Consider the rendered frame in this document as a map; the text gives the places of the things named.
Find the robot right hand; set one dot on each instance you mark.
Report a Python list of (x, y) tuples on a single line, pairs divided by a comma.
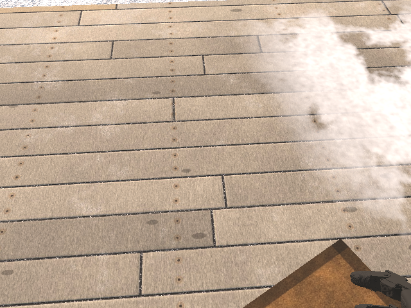
[(389, 283)]

